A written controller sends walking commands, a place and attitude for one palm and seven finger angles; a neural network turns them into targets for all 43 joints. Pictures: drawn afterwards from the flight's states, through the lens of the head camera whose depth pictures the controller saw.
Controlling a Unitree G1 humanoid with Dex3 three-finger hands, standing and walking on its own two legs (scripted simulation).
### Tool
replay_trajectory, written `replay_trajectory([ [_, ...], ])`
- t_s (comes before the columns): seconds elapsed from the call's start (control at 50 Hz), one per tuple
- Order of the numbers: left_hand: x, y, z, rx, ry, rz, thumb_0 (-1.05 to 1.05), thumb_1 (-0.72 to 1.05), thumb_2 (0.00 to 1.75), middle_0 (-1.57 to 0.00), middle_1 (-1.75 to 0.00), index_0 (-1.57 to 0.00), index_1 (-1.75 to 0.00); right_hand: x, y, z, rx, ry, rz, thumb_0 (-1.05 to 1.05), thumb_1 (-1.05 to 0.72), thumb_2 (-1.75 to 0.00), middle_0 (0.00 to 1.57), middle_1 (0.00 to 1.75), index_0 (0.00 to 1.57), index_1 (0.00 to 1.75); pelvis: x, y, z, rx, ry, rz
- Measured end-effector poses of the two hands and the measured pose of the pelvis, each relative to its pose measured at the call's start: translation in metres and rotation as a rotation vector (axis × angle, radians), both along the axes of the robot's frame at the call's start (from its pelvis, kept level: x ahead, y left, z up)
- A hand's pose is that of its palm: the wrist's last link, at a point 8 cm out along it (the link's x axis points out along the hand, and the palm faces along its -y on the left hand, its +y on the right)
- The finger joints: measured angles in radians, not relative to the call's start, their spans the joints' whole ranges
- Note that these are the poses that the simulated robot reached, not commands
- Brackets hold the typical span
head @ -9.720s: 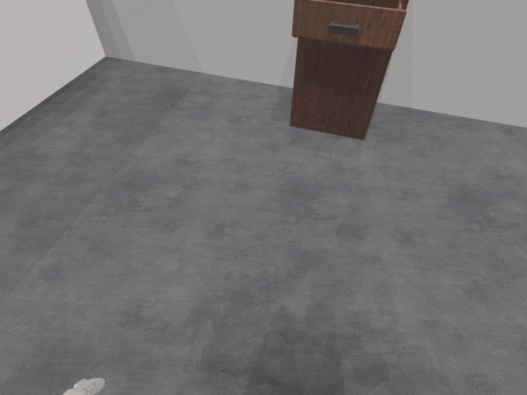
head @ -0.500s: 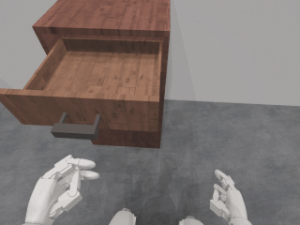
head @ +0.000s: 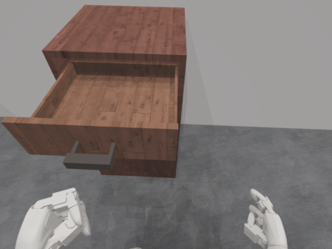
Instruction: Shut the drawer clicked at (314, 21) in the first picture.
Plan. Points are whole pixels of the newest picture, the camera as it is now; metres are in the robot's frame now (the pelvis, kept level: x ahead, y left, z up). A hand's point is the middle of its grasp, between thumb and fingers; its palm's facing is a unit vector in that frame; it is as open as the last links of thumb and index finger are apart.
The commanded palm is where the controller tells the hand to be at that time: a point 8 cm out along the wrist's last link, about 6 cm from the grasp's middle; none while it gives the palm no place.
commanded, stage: raise the hand and make a fist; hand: left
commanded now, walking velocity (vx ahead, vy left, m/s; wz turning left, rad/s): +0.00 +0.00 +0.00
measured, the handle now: (92, 153) +0.33 +0.22 +0.04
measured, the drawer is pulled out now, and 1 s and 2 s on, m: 0.30 0.30 0.30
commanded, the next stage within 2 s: bring the fist close to the handle in 0.72 s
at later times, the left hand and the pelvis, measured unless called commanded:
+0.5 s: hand (69, 215) +0.15 +0.18 +0.13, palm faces +0.08 -0.99 -0.08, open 3.3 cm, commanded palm +0.10 +0.23 +0.14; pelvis +0.02 +0.00 +0.02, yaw +0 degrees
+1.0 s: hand (74, 217) +0.15 +0.17 +0.12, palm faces +0.08 -0.99 -0.07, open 3.3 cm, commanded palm +0.12 +0.23 +0.12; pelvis +0.00 -0.01 +0.02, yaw +0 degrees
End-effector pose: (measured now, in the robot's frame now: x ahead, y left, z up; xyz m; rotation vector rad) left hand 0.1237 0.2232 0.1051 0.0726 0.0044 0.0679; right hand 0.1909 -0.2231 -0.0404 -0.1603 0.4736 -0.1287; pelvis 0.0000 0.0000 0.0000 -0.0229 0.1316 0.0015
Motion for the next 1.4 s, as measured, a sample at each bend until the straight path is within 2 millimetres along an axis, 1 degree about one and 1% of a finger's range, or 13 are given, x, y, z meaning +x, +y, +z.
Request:
replay_trajectory([
  [0.12, 0.0, 0.002, 0.01, 0.0, 0.005, 0.007, 0.02, 0.9, 0.9, -1.32, -1.51, -1.32, -1.51, 0.016, 0.022, 0.009, 0.028, -0.042, 0.07, 0.01, -0.91, -0.9, 0.2, 0.3, 0.2, 0.3, 0.004, 0.002, 0.005, -0.005, -0.018, 0.008],
  [0.22, 0.003, 0.001, 0.019, 0.007, -0.005, 0.002, 0.02, 0.9, 0.9, -1.37, -1.56, -1.37, -1.56, 0.019, 0.029, 0.012, 0.039, -0.045, 0.093, 0.01, -0.9, -0.9, 0.21, 0.3, 0.2, 0.3, 0.008, 0.003, 0.008, -0.005, -0.027, 0.01],
  [0.3, 0.007, 0.004, 0.026, 0.015, -0.007, 0.0, 0.02, 0.9, 0.9, -1.39, -1.58, -1.38, -1.58, 0.016, 0.027, 0.012, 0.041, -0.036, 0.085, 0.01, -0.9, -0.9, 0.21, 0.3, 0.21, 0.3, 0.011, 0.002, 0.012, -0.004, -0.035, 0.009],
  [0.4, 0.008, 0.008, 0.034, 0.022, -0.007, 0.004, 0.02, 0.9, 0.9, -1.4, -1.59, -1.39, -1.59, 0.012, 0.018, 0.014, 0.037, -0.034, 0.06, 0.02, -0.9, -0.9, 0.21, 0.3, 0.2, 0.3, 0.015, 0.0, 0.016, -0.002, -0.047, 0.006],
  [0.6, 0.001, 0.01, 0.03, 0.014, 0.021, 0.016, 0.02, 0.9, 0.9, -1.4, -1.6, -1.4, -1.6, 0.011, 0.003, 0.019, 0.009, -0.055, 0.038, 0.02, -0.91, -0.9, 0.2, 0.3, 0.2, 0.3, 0.015, -0.003, 0.019, 0.002, -0.056, 0.003],
  [0.72, -0.002, 0.012, 0.032, 0.017, -0.003, 0.02, 0.02, 0.9, 0.9, -1.4, -1.6, -1.4, -1.6, 0.012, 0.002, 0.021, 0.01, -0.075, 0.045, 0.02, -0.91, -0.9, 0.2, 0.3, 0.2, 0.3, 0.013, -0.005, 0.019, 0.001, -0.062, 0.005],
  [0.84, 0.0, 0.005, 0.034, 0.009, -0.012, 0.0, 0.02, 0.9, 0.9, -1.4, -1.6, -1.4, -1.6, 0.012, 0.007, 0.023, 0.024, -0.099, 0.059, 0.02, -0.91, -0.9, 0.2, 0.3, 0.2, 0.3, 0.01, -0.005, 0.02, 0.003, -0.067, 0.005],
  [0.92, 0.001, 0.003, 0.029, 0.005, 0.0, 0.006, 0.02, 0.9, 0.9, -1.4, -1.6, -1.4, -1.6, 0.01, 0.01, 0.022, 0.029, -0.096, 0.064, 0.02, -0.9, -0.9, 0.2, 0.3, 0.2, 0.3, 0.008, -0.005, 0.019, 0.004, -0.068, 0.006],
  [1.06, 0.011, 0.006, 0.011, -0.005, 0.026, 0.012, 0.02, 0.9, 0.9, -1.4, -1.6, -1.4, -1.6, 0.001, 0.007, 0.012, 0.007, -0.042, 0.066, 0.02, -0.9, -0.9, 0.21, 0.3, 0.2, 0.3, 0.003, -0.006, 0.016, 0.005, -0.05, 0.007],
  [1.2, 0.026, 0.013, -0.003, -0.011, 0.026, 0.006, 0.02, 0.9, 0.9, -1.4, -1.6, -1.4, -1.6, -0.013, -0.004, -0.001, -0.024, 0.031, 0.035, 0.02, -0.9, -0.9, 0.21, 0.3, 0.2, 0.3, 0.002, -0.004, 0.013, 0.001, -0.027, 0.009],
  [1.32, 0.042, 0.008, -0.013, -0.024, 0.033, -0.021, 0.02, 0.9, 0.9, -1.4, -1.6, -1.4, -1.6, -0.023, -0.01, -0.01, -0.038, 0.084, 0.006, 0.02, -0.9, -0.9, 0.21, 0.3, 0.2, 0.3, 0.003, -0.001, 0.009, 0.003, -0.001, 0.005],
  [1.4, 0.048, 0.007, -0.022, -0.025, 0.045, -0.022, 0.02, 0.9, 0.9, -1.4, -1.6, -1.4, -1.6, -0.026, -0.011, -0.015, -0.039, 0.114, -0.011, 0.02, -0.91, -0.9, 0.2, 0.3, 0.2, 0.3, 0.004, 0.0, 0.006, 0.005, 0.018, 0.0],
])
